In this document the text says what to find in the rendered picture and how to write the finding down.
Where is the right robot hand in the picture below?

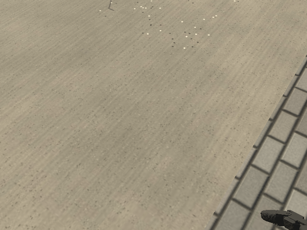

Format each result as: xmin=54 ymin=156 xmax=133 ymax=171
xmin=260 ymin=210 xmax=307 ymax=230

